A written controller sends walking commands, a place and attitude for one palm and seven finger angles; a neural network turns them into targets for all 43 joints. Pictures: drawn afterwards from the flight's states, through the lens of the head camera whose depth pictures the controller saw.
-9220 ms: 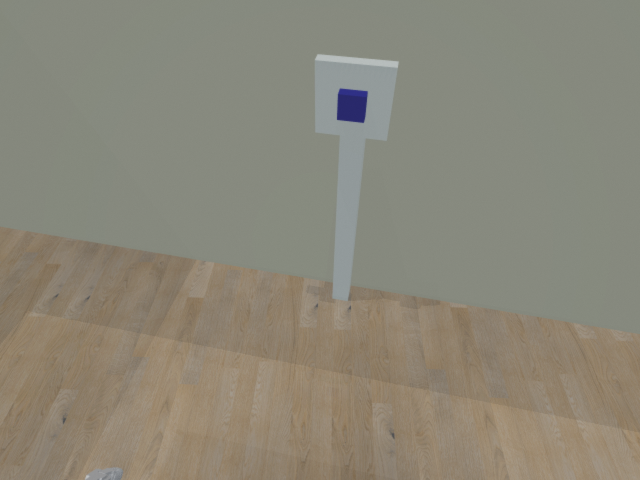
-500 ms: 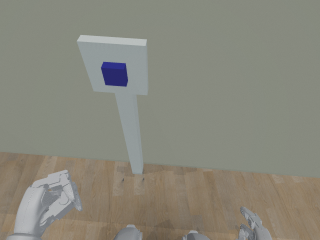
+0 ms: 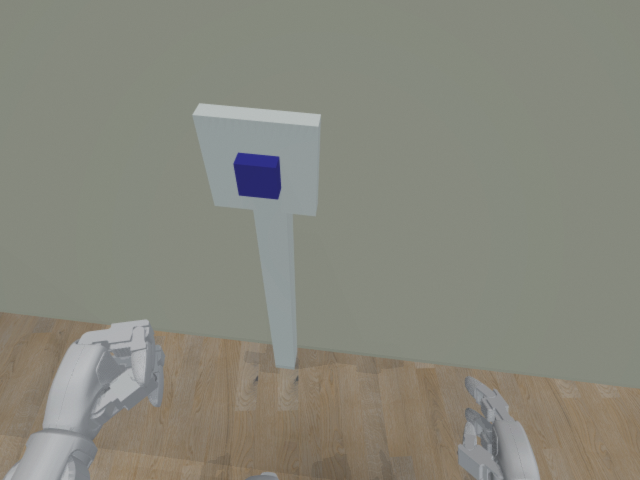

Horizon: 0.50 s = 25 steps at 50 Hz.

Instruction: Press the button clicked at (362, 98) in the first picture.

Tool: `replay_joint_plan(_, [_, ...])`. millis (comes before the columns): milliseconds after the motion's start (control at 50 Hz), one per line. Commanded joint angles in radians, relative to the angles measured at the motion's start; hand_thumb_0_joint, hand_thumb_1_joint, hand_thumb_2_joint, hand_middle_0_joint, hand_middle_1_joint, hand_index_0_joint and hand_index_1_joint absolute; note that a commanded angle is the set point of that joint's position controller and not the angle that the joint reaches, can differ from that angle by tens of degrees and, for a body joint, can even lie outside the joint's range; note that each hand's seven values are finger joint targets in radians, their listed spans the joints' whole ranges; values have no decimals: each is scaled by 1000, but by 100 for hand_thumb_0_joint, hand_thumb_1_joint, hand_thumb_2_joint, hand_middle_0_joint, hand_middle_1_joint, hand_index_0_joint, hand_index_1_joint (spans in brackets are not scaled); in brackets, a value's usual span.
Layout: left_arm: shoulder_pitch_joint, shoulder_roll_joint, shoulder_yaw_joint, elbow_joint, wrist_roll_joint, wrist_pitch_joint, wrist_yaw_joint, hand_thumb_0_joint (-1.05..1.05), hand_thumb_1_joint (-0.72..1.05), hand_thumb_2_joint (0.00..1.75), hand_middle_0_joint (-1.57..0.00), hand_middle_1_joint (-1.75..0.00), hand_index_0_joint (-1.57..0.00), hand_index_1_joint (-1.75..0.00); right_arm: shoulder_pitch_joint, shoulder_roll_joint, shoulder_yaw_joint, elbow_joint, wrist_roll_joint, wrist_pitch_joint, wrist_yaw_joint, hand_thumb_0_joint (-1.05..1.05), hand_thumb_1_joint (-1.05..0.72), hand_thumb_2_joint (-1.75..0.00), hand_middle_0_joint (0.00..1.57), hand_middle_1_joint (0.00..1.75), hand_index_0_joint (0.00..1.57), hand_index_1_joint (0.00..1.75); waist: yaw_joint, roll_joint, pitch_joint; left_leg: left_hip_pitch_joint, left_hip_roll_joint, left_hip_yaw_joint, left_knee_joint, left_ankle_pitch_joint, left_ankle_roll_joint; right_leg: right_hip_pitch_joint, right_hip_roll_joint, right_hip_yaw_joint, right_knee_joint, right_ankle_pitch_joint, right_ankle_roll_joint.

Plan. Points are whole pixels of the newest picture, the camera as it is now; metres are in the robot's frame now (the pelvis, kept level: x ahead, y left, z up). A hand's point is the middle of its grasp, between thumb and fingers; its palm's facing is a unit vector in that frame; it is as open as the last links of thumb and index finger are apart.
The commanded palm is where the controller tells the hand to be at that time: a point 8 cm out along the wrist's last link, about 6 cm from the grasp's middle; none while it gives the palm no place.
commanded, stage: raise the hand and make a fist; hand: left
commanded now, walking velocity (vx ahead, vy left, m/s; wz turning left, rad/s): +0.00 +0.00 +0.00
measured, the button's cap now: (259, 175) +0.51 +0.13 +0.10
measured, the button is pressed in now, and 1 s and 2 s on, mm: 0 0 0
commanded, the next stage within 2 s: aim a knuckle at the button in 0.62 s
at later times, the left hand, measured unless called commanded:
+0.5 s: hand (164, 348) +0.23 +0.19 +0.09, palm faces -0.02 -1.00 -0.05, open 3.1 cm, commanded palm +0.21 +0.24 +0.10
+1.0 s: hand (193, 322) +0.27 +0.17 +0.09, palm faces -0.05 -1.00 -0.04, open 3.1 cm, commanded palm +0.25 +0.22 +0.09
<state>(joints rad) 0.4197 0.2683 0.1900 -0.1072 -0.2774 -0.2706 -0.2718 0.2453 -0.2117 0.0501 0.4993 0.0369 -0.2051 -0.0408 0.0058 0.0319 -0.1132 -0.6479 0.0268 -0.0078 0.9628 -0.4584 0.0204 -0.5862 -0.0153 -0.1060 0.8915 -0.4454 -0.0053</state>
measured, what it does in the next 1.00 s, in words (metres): stands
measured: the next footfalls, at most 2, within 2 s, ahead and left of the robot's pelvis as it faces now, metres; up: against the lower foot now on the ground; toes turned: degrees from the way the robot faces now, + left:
none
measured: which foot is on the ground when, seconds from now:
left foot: down 0.00-1.00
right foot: down 0.00-1.00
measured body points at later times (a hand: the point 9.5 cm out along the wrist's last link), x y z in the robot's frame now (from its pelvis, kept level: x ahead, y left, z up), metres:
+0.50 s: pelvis +0.01 -0.02 +0.01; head +0.03 -0.02 +0.46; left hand +0.23 +0.24 +0.10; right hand +0.17 -0.26 -0.05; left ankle +0.02 +0.10 -0.69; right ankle +0.00 -0.12 -0.69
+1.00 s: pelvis +0.00 -0.02 +0.01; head +0.03 -0.03 +0.46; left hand +0.27 +0.22 +0.09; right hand +0.17 -0.26 -0.07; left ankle +0.02 +0.10 -0.69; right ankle +0.00 -0.12 -0.69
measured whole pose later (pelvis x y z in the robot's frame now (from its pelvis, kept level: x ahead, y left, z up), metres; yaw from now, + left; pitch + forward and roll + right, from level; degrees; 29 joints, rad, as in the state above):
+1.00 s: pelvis +0.00 -0.02 +0.01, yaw +0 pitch +7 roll -1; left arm 0.14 0.26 0.20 0.14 -0.29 -0.27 -0.31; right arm 0.25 -0.26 0.04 0.59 0.04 -0.22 -0.06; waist 0.00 0.04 -0.07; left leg -0.56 0.03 -0.01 0.84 -0.40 -0.01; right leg -0.52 -0.01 -0.10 0.82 -0.42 -0.03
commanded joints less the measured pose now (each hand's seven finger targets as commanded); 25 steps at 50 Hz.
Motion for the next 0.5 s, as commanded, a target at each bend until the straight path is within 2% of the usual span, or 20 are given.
replay_joint_plan(0, [-115, 141, 95, -203, -26, -46, -17, 0, 90, 90, -130, -150, -130, -150, -42, -155, -66, -138, 6, -55, -19, 0, -90, -90, 20, 30, 20, 30, -12, 53, -123, 160, -16, -49, -205, 237, -6, 55, 42, 19, -136, 185, -19])
replay_joint_plan(40, [-127, 141, 97, -206, -32, -38, -25, 0, 90, 90, -130, -150, -130, -150, -40, -155, -65, -134, 7, -59, -20, 0, -90, -90, 20, 30, 20, 30, -12, 64, -132, 179, -16, -47, -209, 268, -8, 68, 40, 18, -143, 216, -19])
replay_joint_plan(60, [-134, 153, 108, -183, -34, -30, -28, 0, 90, 90, -130, -150, -130, -150, -46, -158, -64, -128, 5, -58, -20, 0, -90, -90, 20, 30, 20, 30, -12, 28, -121, 172, -16, -47, -209, 268, -4, 76, 44, 19, -148, 219, -17])
replay_joint_plan(100, [-146, 156, 118, -190, -39, -26, -34, 0, 90, 90, -130, -150, -130, -150, -41, -158, -65, -124, 8, -61, -21, 0, -90, -90, 20, 30, 20, 30, -8, 43, -145, 194, -16, -45, -218, 297, -7, 96, 39, 17, -152, 246, -17])
replay_joint_plan(140, [-156, 161, 126, -182, -46, -21, -38, 0, 90, 90, -130, -150, -130, -150, -40, -160, -66, -120, 9, -65, -24, 0, -90, -90, 20, 30, 20, 30, -7, 46, -144, 204, -18, -38, -221, 318, -6, 110, 36, 21, -162, 274, -16])
replay_joint_plan(180, [-179, 172, 133, -165, -49, -16, -42, 0, 90, 90, -130, -150, -130, -150, -42, -164, -64, -115, 9, -65, -23, 0, -90, -90, 20, 30, 20, 30, -6, 21, -140, 205, -18, -39, -230, 328, -5, 127, 38, 22, -168, 283, -16])
replay_joint_plan(200, [-189, 177, 141, -162, -55, -15, -45, 0, 90, 90, -130, -150, -130, -150, -42, -164, -66, -112, 9, -65, -24, 0, -90, -90, 20, 30, 20, 30, -4, 36, -140, 210, -21, -33, -232, 322, -4, 131, 35, 26, -177, 285, -14])
replay_joint_plan(240, [-163, 153, 126, -132, -55, -6, -50, 0, 90, 90, -130, -150, -130, -150, -41, -164, -67, -111, 11, -67, -24, 0, -90, -90, 20, 30, 20, 30, -3, 35, -125, 209, -22, -30, -238, 321, -6, 128, 34, 23, -184, 284, -13])
replay_joint_plan(260, [-153, 153, 130, -103, -58, 0, -51, 0, 90, 90, -130, -150, -130, -150, -46, -165, -67, -111, 9, -66, -22, 0, -90, -90, 20, 30, 20, 30, -1, -6, -110, 192, -24, -29, -237, 315, -3, 140, 37, 28, -189, 283, -13])
replay_joint_plan(280, [-151, 140, 117, -102, -59, 0, -56, 0, 90, 90, -130, -150, -130, -150, -48, -166, -69, -114, 11, -65, -23, 0, -90, -90, 20, 30, 20, 30, -2, 9, -102, 195, -26, -22, -238, 309, -3, 135, 33, 33, -196, 285, -11])
replay_joint_plan(340, [-166, 161, 130, -130, -55, -11, -52, 0, 90, 90, -130, -150, -130, -150, -46, -166, -72, -117, 10, -67, -22, 0, -90, -90, 20, 30, 20, 30, 0, 21, -119, 201, -30, -17, -243, 296, -1, 144, 29, 41, -204, 275, -9])
replay_joint_plan(360, [-167, 174, 141, -120, -55, -15, -48, 0, 90, 90, -130, -150, -130, -150, -46, -167, -72, -114, 6, -66, -20, 0, -90, -90, 20, 30, 20, 30, 0, -15, -114, 189, -29, -18, -239, 296, 1, 155, 32, 45, -207, 272, -9])
replay_joint_plan(380, [-173, 172, 142, -128, -55, -23, -46, 0, 90, 90, -130, -150, -130, -150, -46, -167, -74, -117, 7, -65, -21, 0, -90, -90, 20, 30, 20, 30, 0, -9, -124, 190, -31, -12, -239, 293, 2, 159, 28, 51, -210, 272, -7])
replay_joint_plan(400, [-177, 164, 137, -129, -56, -31, -46, 0, 90, 90, -130, -150, -130, -150, -46, -165, -72, -114, 8, -65, -21, 0, -90, -90, 20, 30, 20, 30, -2, 14, -115, 193, -32, -9, -237, 289, 1, 154, 27, 54, -213, 271, -8])
replay_joint_plan(480, [-197, 164, 131, -121, -49, -54, -35, 0, 90, 90, -130, -150, -130, -150, -49, -165, -71, -108, 8, -66, -22, 0, -90, -90, 20, 30, 20, 30, -7, 13, -83, 181, -32, -9, -241, 251, 2, 138, 27, 61, -222, 220, -8])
